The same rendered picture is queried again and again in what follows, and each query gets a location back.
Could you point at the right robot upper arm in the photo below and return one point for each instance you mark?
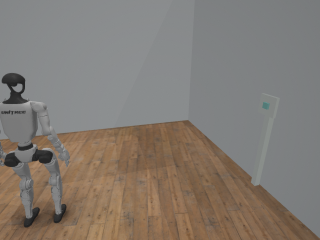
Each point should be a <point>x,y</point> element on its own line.
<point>43,116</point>

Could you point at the right robot hand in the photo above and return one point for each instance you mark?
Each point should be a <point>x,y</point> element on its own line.
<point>64,157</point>

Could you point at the robot right forearm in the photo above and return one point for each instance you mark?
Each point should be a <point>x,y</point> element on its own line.
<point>53,138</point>

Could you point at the button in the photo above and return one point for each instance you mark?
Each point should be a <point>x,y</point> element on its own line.
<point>266,105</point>

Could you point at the panel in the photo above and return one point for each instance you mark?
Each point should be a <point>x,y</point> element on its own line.
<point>270,114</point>

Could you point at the right robot thigh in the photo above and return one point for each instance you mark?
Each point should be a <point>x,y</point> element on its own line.
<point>47,157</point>

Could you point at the left robot foot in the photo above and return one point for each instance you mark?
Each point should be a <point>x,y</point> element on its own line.
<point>28,221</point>

